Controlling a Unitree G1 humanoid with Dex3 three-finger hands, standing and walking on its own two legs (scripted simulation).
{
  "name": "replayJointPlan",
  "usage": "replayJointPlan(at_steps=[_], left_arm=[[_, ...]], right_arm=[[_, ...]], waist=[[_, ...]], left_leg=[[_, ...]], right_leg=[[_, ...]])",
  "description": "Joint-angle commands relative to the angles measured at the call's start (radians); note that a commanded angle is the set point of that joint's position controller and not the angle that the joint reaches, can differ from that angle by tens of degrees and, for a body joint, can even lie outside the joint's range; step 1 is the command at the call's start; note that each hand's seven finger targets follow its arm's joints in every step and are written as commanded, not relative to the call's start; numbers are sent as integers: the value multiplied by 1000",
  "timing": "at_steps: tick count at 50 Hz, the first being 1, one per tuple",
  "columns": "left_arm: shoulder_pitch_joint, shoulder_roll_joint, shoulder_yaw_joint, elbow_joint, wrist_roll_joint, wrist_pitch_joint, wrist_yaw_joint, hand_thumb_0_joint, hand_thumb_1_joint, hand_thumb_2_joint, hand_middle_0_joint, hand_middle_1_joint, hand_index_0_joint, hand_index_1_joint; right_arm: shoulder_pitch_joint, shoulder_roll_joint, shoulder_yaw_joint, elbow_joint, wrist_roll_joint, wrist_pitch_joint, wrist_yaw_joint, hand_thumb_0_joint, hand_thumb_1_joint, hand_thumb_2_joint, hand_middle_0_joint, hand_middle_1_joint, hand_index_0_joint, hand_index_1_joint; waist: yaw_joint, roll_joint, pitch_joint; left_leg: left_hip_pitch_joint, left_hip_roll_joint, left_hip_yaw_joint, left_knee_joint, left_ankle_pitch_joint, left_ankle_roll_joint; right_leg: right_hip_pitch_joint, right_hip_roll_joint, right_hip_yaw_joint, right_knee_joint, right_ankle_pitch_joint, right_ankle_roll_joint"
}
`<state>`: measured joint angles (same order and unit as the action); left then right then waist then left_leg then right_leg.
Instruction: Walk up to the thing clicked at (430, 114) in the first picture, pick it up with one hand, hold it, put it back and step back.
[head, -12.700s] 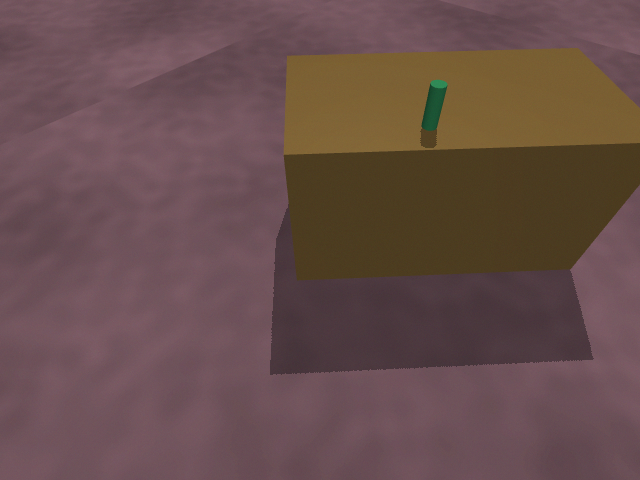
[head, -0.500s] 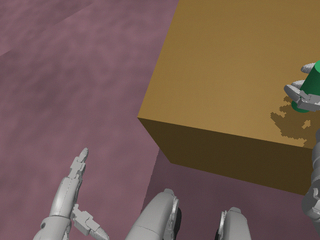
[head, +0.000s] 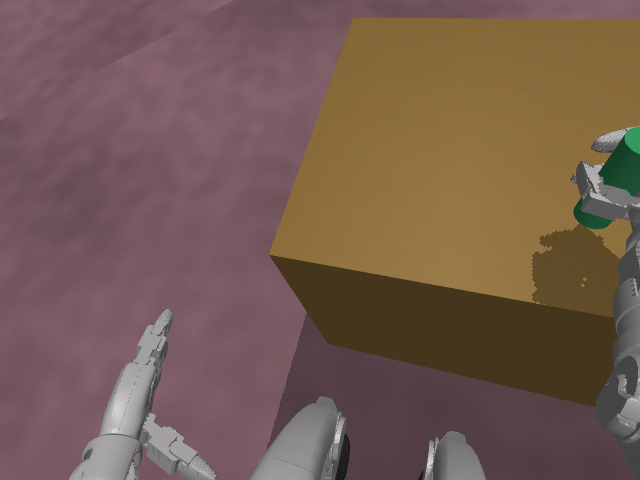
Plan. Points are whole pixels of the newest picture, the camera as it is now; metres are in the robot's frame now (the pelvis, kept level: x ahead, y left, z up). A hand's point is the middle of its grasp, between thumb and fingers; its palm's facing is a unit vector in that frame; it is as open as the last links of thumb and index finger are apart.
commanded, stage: settle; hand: right
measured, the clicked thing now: (617, 182) +0.50 -0.22 +0.03
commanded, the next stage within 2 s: lift in 0.34 s
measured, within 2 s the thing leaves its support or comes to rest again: neither
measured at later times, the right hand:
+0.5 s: hand (608, 165) +0.50 -0.20 +0.06, palm faces +0.15 +0.99 +0.02, open 5.7 cm
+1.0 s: hand (639, 157) +0.46 -0.20 +0.12, palm faces +0.15 +0.99 +0.00, open 5.7 cm
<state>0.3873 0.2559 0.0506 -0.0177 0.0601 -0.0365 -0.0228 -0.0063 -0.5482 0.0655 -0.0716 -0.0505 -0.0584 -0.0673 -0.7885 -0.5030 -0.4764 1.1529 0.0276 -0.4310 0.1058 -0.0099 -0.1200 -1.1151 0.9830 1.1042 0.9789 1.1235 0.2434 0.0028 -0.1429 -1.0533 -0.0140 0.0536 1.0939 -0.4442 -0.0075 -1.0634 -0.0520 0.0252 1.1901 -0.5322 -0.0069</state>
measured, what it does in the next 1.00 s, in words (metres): stands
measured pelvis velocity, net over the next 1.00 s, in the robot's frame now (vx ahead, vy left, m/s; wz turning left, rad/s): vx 0.02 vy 0.00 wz -0.01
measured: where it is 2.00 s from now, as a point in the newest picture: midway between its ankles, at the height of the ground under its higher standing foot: outside the picture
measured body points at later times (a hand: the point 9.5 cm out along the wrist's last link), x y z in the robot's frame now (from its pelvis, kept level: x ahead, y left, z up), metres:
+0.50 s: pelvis +0.00 +0.00 +0.02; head +0.12 -0.03 +0.45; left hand +0.16 +0.27 +0.01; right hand +0.49 -0.25 +0.06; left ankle +0.04 +0.13 -0.64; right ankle +0.01 -0.11 -0.64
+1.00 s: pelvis +0.02 +0.00 +0.05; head +0.09 -0.02 +0.49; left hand +0.17 +0.26 +0.01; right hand +0.44 -0.25 +0.12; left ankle +0.04 +0.13 -0.64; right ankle +0.01 -0.11 -0.64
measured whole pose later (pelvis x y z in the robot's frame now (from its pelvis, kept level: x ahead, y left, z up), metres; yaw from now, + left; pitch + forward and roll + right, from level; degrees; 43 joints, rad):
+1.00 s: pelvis +0.02 +0.00 +0.05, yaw -1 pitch +14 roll +2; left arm 0.40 0.24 0.06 0.20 0.01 -0.03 0.01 -0.01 -0.53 0.05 -0.06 -0.05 -0.05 -0.06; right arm -0.57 -0.32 -0.34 0.82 0.11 -0.28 0.08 -0.01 -0.11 -1.12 0.99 1.10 0.98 1.12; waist 0.11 0.00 -0.13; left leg -0.73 0.00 0.02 0.87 -0.39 -0.01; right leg -0.71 -0.03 -0.01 0.92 -0.46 -0.01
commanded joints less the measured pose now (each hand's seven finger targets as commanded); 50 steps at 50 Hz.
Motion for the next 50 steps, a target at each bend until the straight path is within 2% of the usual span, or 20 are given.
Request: replayJointPlan(at_steps=[1, 2, 5, 7, 12, 14, 17, 19, 22, 23, 25, 28, 31, 34, 37, 40, 41, 43, 46, 50], left_arm=[[-9, 170, 111, -187, -12, -64, 25, 0, -567, 64, -57, -53, -48, -62], [-15, 200, 142, -212, -6, -64, 30, 0, -568, 64, -56, -52, -47, -62], [90, 120, 88, -60, -10, -55, 15, 0, -564, 64, -54, -53, -46, -62], [-35, 173, 116, -162, -11, -66, 26, 0, -571, 65, -55, -50, -45, -61], [67, 142, 96, -36, -15, -54, 24, 0, -570, 68, -52, -51, -41, -62], [-73, 189, 123, -206, -10, -72, 34, 0, -565, 62, -53, -50, -44, -59], [89, 116, 75, -20, -20, -55, 22, 0, -566, 65, -52, -52, -43, -61], [-51, 171, 107, -153, -16, -70, 34, 0, -570, 62, -52, -48, -42, -59], [64, 121, 83, -37, -16, -59, 22, 0, -561, 60, -51, -52, -44, -60], [83, 122, 88, 15, -21, -57, 23, 0, -557, 59, -52, -54, -48, -58], [-73, 185, 122, -157, -18, -71, 31, 0, -549, 52, -50, -53, -49, -54], [49, 139, 92, -101, -23, -60, 23, 0, -548, 56, -47, -53, -45, -54], [-34, 168, 109, -130, -28, -65, 32, 0, -549, 53, -48, -50, -46, -52], [59, 119, 89, -25, -28, -63, 25, 0, -548, 54, -47, -52, -45, -54], [-27, 139, 81, -83, -30, -69, 30, 0, -546, 51, -47, -50, -46, -51], [54, 134, 98, 5, -35, -64, 33, 0, -550, 56, -46, -52, -43, -54], [54, 131, 90, 27, -41, -58, 33, 0, -554, 58, -46, -50, -42, -54], [-18, 144, 101, -15, -41, -60, 40, 0, -553, 54, -46, -49, -43, -52], [14, 126, 94, 27, -54, -62, 46, 0, -557, 59, -44, -50, -39, -55], [5, 141, 110, 50, -62, -57, 61, 0, -555, 56, -42, -45, -37, -50]], right_arm=[[-448, -274, -46, -274, 13, -77, 0, 0, -650, -1267, 1377, 1378, 1382, 1379], [-480, -313, -53, -312, 4, -82, -5, 0, -635, -1260, 1382, 1378, 1386, 1379], [-382, -136, 29, -163, 21, -54, 14, 0, -687, -1312, 1390, 1413, 1395, 1413], [-474, -275, -44, -294, 14, -72, -5, 0, -666, -1288, 1405, 1404, 1408, 1405], [-361, -171, 9, -160, 22, -47, 11, 0, -710, -1329, 1385, 1421, 1389, 1421], [-565, -293, -34, -392, 17, -77, -4, 0, -710, -1328, 1419, 1436, 1422, 1437], [-328, -120, 28, -127, 32, -33, 15, 0, -708, -1304, 1375, 1399, 1377, 1400], [-516, -303, -48, -358, 15, -68, -9, 0, -711, -1329, 1408, 1431, 1410, 1432], [-391, -113, 54, -177, 26, -38, 10, 0, -710, -1333, 1386, 1426, 1389, 1426], [-325, -120, 33, -123, 31, -26, 10, 0, -665, -1317, 1393, 1421, 1395, 1421], [-530, -292, -38, -402, 25, -64, -14, 0, -639, -1340, 1414, 1452, 1419, 1452], [-359, -91, 63, -230, 35, -28, 7, 0, -634, -1359, 1436, 1477, 1442, 1478], [-469, -255, -26, -418, 37, -43, -16, 0, -662, -1338, 1428, 1455, 1430, 1455], [-371, -73, 74, -323, 51, -16, -3, 0, -658, -1361, 1442, 1479, 1446, 1479], [-423, -196, 13, -504, 48, -26, -22, 0, -669, -1345, 1441, 1467, 1443, 1467], [-296, -52, 87, -409, 66, 10, -16, 0, -681, -1340, 1437, 1459, 1438, 1459], [-186, -57, 70, -348, 70, 28, -15, 0, -676, -1322, 1424, 1441, 1424, 1441], [-369, -137, 64, -627, 68, 9, -27, 0, -683, -1326, 1433, 1448, 1433, 1448], [-214, 36, 151, -557, 97, 61, -20, 0, -662, -1323, 1424, 1445, 1425, 1445], [-190, -18, 121, -651, 101, 96, -35, 0, -643, -1325, 1438, 1457, 1441, 1457]], waist=[[-16, -194, -534], [-10, -227, -616], [-7, -185, -412], [-29, -191, -529], [-4, -154, -405], [-28, -218, -666], [-7, -121, -376], [-32, -185, -592], [-17, -172, -425], [-15, -130, -353], [-52, -204, -596], [-24, -142, -479], [-71, -182, -570], [-60, -157, -431], [-110, -180, -554], [-100, -155, -427], [-112, -103, -380], [-147, -188, -522], [-125, -89, -412], [-151, -77, -413]], left_leg=[[269, -27, -4, -100, 320, 26], [298, -26, -9, -100, 349, 26], [256, -27, -9, -120, 322, 26], [296, -22, -16, -116, 328, 26], [261, -28, -7, -142, 327, 25], [366, -23, -15, -137, 371, 24], [311, -26, -10, -158, 350, 21], [383, -17, -29, -151, 386, 19], [316, -24, -15, -162, 341, 24], [294, -24, -15, -172, 335, 21], [382, -18, -24, -164, 355, 24], [377, -26, -8, -183, 362, 22], [426, -19, -21, -194, 384, 21], [377, -22, -18, -208, 355, 24], [480, -13, -33, -219, 391, 22], [445, -22, -12, -242, 365, 25], [454, -22, -7, -255, 366, 22], [519, -14, -22, -253, 399, 25], [535, -15, -12, -285, 404, 22], [609, -2, -24, -316, 459, 15]], right_leg=[[384, 17, 31, -162, 412, 3], [444, 17, 26, -155, 454, 5], [342, 29, 12, -168, 393, 0], [378, 24, 22, -175, 403, 3], [369, 25, 20, -190, 409, 1], [502, 22, 18, -186, 464, 7], [343, 31, 10, -196, 396, -4], [431, 28, 9, -195, 431, -3], [400, 30, 3, -212, 403, 0], [366, 30, 5, -212, 389, -5], [467, 25, 11, -226, 424, 4], [461, 28, 7, -241, 434, 3], [507, 29, 4, -255, 456, 5], [486, 32, -4, -270, 434, 5], [519, 35, -10, -290, 452, 4], [549, 34, -5, -325, 462, 13], [527, 34, -3, -337, 462, 9], [602, 32, -9, -347, 509, 15], [605, 33, -10, -377, 491, 9], [640, 39, -26, -405, 508, 1]])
